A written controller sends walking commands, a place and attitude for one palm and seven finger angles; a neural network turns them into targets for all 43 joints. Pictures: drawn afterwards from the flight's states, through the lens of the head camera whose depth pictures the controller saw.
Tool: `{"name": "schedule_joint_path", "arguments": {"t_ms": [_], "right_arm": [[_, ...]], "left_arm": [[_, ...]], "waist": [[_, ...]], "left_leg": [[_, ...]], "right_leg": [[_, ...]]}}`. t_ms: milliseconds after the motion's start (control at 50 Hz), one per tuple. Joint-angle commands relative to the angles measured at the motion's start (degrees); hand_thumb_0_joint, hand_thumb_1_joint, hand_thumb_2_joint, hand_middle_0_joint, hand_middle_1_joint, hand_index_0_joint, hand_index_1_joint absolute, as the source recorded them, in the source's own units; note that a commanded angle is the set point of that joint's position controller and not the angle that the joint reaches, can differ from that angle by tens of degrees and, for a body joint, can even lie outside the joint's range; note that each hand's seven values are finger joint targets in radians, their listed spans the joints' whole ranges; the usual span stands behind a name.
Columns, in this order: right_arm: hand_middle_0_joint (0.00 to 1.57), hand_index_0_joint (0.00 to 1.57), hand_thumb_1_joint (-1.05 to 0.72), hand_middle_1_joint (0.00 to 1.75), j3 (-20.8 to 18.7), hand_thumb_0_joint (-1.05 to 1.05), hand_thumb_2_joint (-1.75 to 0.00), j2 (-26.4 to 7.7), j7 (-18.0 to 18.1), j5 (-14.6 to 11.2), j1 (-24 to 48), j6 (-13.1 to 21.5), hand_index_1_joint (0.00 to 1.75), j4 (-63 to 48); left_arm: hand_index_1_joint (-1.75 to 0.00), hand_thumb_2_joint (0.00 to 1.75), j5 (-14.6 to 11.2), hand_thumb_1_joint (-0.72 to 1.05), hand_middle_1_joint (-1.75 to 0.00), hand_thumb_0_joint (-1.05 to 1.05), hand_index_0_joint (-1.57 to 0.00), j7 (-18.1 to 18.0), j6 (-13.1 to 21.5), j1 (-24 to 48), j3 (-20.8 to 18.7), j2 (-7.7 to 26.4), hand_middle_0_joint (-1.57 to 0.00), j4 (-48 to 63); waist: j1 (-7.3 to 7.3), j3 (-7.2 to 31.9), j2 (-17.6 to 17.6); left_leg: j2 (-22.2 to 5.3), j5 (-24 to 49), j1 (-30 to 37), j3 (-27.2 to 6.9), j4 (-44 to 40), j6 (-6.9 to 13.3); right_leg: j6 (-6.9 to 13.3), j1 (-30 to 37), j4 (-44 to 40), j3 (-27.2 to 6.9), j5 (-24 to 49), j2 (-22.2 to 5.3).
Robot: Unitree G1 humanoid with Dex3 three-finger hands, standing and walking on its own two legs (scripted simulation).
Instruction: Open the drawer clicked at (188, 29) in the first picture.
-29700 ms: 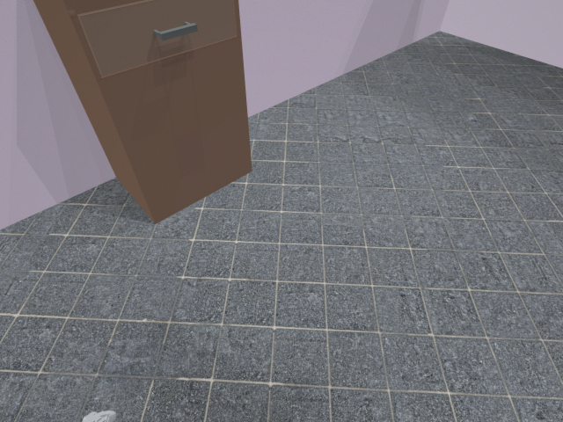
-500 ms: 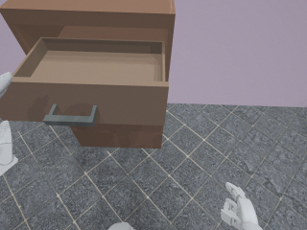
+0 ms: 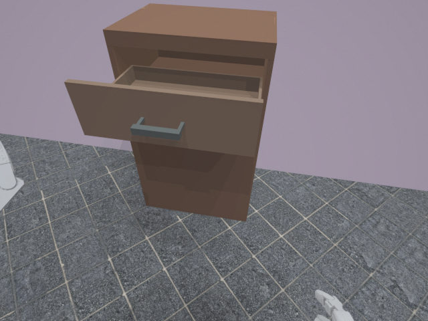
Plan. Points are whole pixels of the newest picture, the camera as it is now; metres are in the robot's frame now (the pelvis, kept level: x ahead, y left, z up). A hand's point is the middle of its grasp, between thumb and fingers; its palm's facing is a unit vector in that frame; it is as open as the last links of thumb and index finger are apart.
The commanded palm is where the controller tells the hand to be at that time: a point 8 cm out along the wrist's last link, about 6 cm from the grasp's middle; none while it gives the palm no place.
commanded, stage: stop stepping back and stand still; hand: left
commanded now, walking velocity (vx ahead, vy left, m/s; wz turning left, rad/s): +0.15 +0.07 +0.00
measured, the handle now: (158, 127) +0.59 +0.19 +0.07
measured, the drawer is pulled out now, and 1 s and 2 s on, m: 0.29 0.29 0.29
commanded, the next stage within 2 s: let the arm hang, fingers relaxed in 0.64 s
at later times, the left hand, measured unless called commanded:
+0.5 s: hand (28, 234) +0.13 +0.20 +0.26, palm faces +0.44 -0.78 -0.44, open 7.4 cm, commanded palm +0.05 +0.25 +0.26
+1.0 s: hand out of the picture +0.05 +0.13 -0.13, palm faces -0.05 -0.98 -0.20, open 7.4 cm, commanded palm none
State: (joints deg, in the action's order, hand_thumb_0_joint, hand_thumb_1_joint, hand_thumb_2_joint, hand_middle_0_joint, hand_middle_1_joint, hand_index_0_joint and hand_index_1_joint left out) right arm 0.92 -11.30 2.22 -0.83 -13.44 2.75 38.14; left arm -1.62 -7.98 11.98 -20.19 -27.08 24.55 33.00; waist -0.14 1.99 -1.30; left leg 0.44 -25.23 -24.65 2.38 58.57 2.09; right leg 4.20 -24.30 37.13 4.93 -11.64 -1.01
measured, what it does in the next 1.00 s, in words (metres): steps on the spot: left foot, then right foot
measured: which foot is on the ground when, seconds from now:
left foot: up 0.00-0.10, down 0.12-0.42, up 0.44-0.64, down 0.66-1.00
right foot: down 0.00-0.12, up 0.14-0.42, down 0.44-0.66, up 0.68-0.86, down 0.88-1.00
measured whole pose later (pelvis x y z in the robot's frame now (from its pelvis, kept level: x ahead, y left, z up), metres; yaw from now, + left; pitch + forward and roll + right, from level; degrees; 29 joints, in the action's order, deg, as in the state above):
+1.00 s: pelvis -0.06 -0.03 +0.00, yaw +0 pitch -2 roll +0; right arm -0.5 -11.6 -0.7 1.5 -12.9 -2.8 47.0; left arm 2.4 0.4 -5.8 -18.3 1.4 7.7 -36.4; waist 2.5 0.1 2.4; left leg -0.5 -26.0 -23.7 0.1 51.3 0.6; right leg 1.7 -18.7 40.1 2.7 -19.8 -0.3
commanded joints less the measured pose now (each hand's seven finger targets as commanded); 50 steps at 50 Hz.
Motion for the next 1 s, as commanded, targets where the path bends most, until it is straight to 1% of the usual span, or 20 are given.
{"name": "schedule_joint_path", "arguments": {"t_ms": [0,60,100,160,360,380,400,420,440,480,560,600,640,700,720,780,820,860,920,980], "right_arm": [[0.20,0.20,-0.90,0.30,-2.2,0.00,-0.90,-6.0,1.1,0.7,7.4,3.0,0.30,-10.0],[0.20,0.20,-0.90,0.30,-1.9,0.00,-0.90,-7.3,2.0,0.5,5.6,4.8,0.30,-10.4],[0.20,0.20,-0.90,0.30,-2.6,0.00,-0.90,-8.3,1.4,1.1,4.7,7.3,0.30,-12.8],[0.20,0.20,-0.90,0.30,-2.8,0.00,-0.90,-6.3,-1.0,-0.1,5.4,7.8,0.30,-11.0],[0.20,0.20,-0.90,0.30,-3.4,0.00,-0.90,-7.9,1.6,0.3,5.8,6.2,0.30,-10.4],[0.20,0.20,-0.90,0.30,-3.5,0.00,-0.90,-7.4,1.4,0.0,4.8,5.7,0.30,-9.7],[0.20,0.20,-0.90,0.30,-3.8,0.00,-0.90,-6.6,1.0,-0.5,5.9,4.8,0.30,-9.7],[0.20,0.20,-0.90,0.30,-4.6,0.00,-0.90,-7.9,1.3,-0.5,7.1,4.9,0.30,-9.6],[0.20,0.20,-0.90,0.30,-4.4,0.00,-0.90,-8.3,1.0,0.8,6.7,5.1,0.30,-8.9],[0.20,0.20,-0.90,0.30,-5.3,0.00,-0.90,-7.6,0.1,-0.5,6.6,5.4,0.30,-8.4],[0.20,0.20,-0.90,0.30,-3.7,0.00,-0.90,-5.0,1.2,-0.4,7.8,4.8,0.30,-9.8],[0.20,0.20,-0.90,0.30,-4.0,0.00,-0.90,-6.2,2.1,-0.1,7.2,6.2,0.30,-9.9],[0.20,0.20,-0.90,0.30,-4.7,0.00,-0.90,-8.4,1.9,0.1,6.6,7.0,0.30,-11.0],[0.20,0.20,-0.90,0.30,-4.2,0.00,-0.90,-7.0,1.5,0.2,5.2,8.0,0.30,-9.8],[0.20,0.20,-0.90,0.30,-7.1,0.00,-0.90,-14.7,-2.4,1.8,1.7,8.5,0.30,2.9],[0.20,0.20,-0.90,0.30,-6.1,0.00,-0.90,-9.6,-0.9,2.5,-0.5,2.5,0.30,0.9],[0.20,0.20,-0.90,0.30,-4.3,0.00,-0.90,-9.3,-1.3,2.0,2.8,0.8,0.30,-0.1],[0.20,0.20,-0.90,0.30,-3.4,0.00,-0.90,-5.7,-1.7,1.5,5.2,-1.3,0.30,0.1],[0.20,0.20,-0.90,0.30,-3.7,0.00,-0.90,-6.4,-2.6,2.1,4.6,-4.4,0.30,1.9],[0.20,0.20,-0.90,0.30,-3.6,0.00,-0.90,-6.1,-2.3,2.0,1.8,-4.4,0.30,5.0]], "left_arm": [[-0.30,0.90,-0.5,0.90,-0.30,0.00,-0.20,0.5,1.8,6.8,-3.7,11.1,-0.20,10.0],[-0.30,0.90,-0.6,0.90,-0.30,0.00,-0.20,-0.7,2.4,4.8,-2.4,8.9,-0.20,15.8],[-0.30,0.90,1.0,0.90,-0.30,0.00,-0.20,-1.9,4.9,7.3,-5.7,11.6,-0.20,24.3],[-0.30,0.90,1.5,0.90,-0.30,0.00,-0.20,-1.3,4.1,-1.1,-6.8,11.9,-0.20,20.1],[-0.30,0.90,0.1,0.90,-0.30,0.00,-0.20,-1.7,3.6,-0.5,-5.7,9.9,-0.20,12.1],[-0.30,0.90,0.4,0.90,-0.30,0.00,-0.20,-1.6,3.3,-2.9,-5.7,10.2,-0.20,9.8],[-0.30,0.90,-0.1,0.90,-0.30,0.00,-0.20,-1.2,3.4,-1.5,-5.8,11.4,-0.20,10.5],[-0.30,0.90,-1.0,0.90,-0.30,0.00,-0.20,-0.9,4.2,0.4,-7.8,13.9,-0.20,10.8],[-0.30,0.90,-1.3,0.90,-0.30,0.00,-0.20,-0.8,5.5,1.8,-9.5,15.5,-0.20,12.1],[-0.30,0.90,-0.9,0.90,-0.30,0.00,-0.20,-0.8,6.5,2.2,-10.2,15.0,-0.20,17.5],[-0.30,0.90,-1.4,0.90,-0.30,0.00,-0.20,-1.2,6.9,-9.2,-8.9,10.3,-0.20,17.5],[-0.30,0.90,-1.5,0.90,-0.30,0.00,-0.20,-1.8,7.4,-8.8,-8.7,10.6,-0.20,19.6],[-0.30,0.90,-1.3,0.90,-0.30,0.00,-0.20,-2.3,8.1,-5.9,-8.6,10.4,-0.20,22.0],[-0.30,0.90,-0.8,0.90,-0.30,0.00,-0.20,-2.5,7.5,-2.1,-10.7,13.6,-0.20,18.7],[-0.30,0.90,5.5,0.90,-0.30,0.00,-0.20,5.4,-5.6,-3.4,19.3,-8.3,-0.20,-29.6],[-0.30,0.90,4.8,0.90,-0.30,0.00,-0.20,6.8,-13.5,-3.7,22.5,-11.7,-0.20,-33.9],[-0.30,0.90,4.9,0.90,-0.30,0.00,-0.20,7.1,-13.2,-5.3,22.3,-8.8,-0.20,-41.2],[-0.30,0.90,4.7,0.90,-0.30,0.00,-0.20,7.4,-13.1,-2.0,20.5,-1.1,-0.20,-49.3],[-0.30,0.90,3.9,0.90,-0.30,0.00,-0.20,7.3,-14.1,6.2,21.6,0.4,-0.20,-57.4],[-0.30,0.90,3.7,0.90,-0.30,0.00,-0.20,6.7,-13.1,7.2,22.2,-1.8,-0.20,-66.2]], "waist": [[3.26,-0.6,-10.3],[3.06,0.1,0.8],[2.51,-3.2,27.7],[1.63,-2.2,8.9],[0.40,1.7,13.4],[0.35,2.8,5.2],[0.53,1.5,-10.1],[0.22,-1.6,-14.6],[1.40,-1.9,-10.0],[1.66,5.0,-10.0],[1.38,0.4,-7.9],[1.93,1.5,0.9],[1.15,1.9,18.7],[1.43,1.1,13.8],[7.11,-0.4,16.1],[3.42,8.0,6.7],[-1.55,7.0,-6.3],[-1.80,-1.5,-22.6],[0.44,-13.7,-10.5],[1.76,-10.6,-7.4]], "left_leg": [[0.0,-2.2,15.8,2.8,-0.6,0.6],[-0.9,-9.9,15.6,-0.6,-30.9,3.1],[-21.9,-26.2,2.5,-31.2,-53.8,10.8],[-19.3,-8.0,5.0,-22.7,-46.8,11.2],[-8.9,-10.7,-5.1,-3.8,-37.4,3.2],[-5.3,-6.6,-6.7,-0.4,-24.3,2.3],[-1.4,-2.5,-13.4,0.8,-7.4,0.7],[-0.5,-1.2,-18.3,-1.3,5.9,-0.4],[-1.8,1.7,-19.5,-2.1,10.6,-1.6],[-4.0,3.9,-11.9,-3.9,4.2,-1.6],[-3.2,8.5,6.4,1.9,-23.9,-0.2],[-1.7,13.1,15.1,2.0,-34.2,0.1],[-15.3,15.8,19.5,-18.9,-39.5,5.9],[-17.9,19.8,13.5,-18.8,-40.8,8.9],[-12.9,41.6,16.3,-15.8,-29.6,7.1],[-14.0,48.3,20.9,-14.1,-27.9,6.8],[-9.4,30.6,7.8,-9.1,-24.2,2.9],[0.4,-4.5,-4.9,-2.0,-14.6,-2.2],[-0.3,-3.9,-2.0,-2.1,-1.8,-1.3],[-2.1,-0.5,1.3,-3.0,-9.5,-1.0]], "right_leg": [[0.3,-23.8,-29.1,-13.2,-39.4,-12.2],[-1.1,-14.1,-12.8,-10.4,-33.1,-6.5],[-5.3,-15.0,36.9,-2.8,-18.2,5.8],[-4.9,-21.4,47.6,-8.4,-8.9,0.5],[-3.0,21.4,-7.6,7.4,-15.0,2.8],[-0.5,23.6,-13.5,-0.6,-14.7,-2.0],[4.6,22.9,-23.1,-21.3,-18.8,-13.5],[7.7,20.1,-26.6,-31.5,-7.0,-21.8],[8.3,20.3,-24.8,-26.4,10.5,-22.5],[7.6,17.7,-22.2,-21.7,0.8,-19.2],[3.6,9.2,-17.4,-8.6,0.1,-13.1],[0.1,8.3,-8.6,-4.8,-0.6,-8.8],[-4.6,-1.9,6.1,0.2,-12.8,-0.4],[-4.7,-1.1,13.8,-3.1,-20.7,-0.5],[-5.6,-12.2,17.0,-4.6,-17.9,-1.2],[-6.3,-6.8,9.1,-4.8,-23.8,0.4],[-5.1,9.6,-4.3,-4.4,-7.9,-1.0],[0.1,7.9,-21.4,-22.3,-8.3,-15.1],[4.5,-9.4,-28.3,-25.3,-30.8,-14.6],[5.9,-1.3,-23.4,-19.6,-9.9,-11.7]]}}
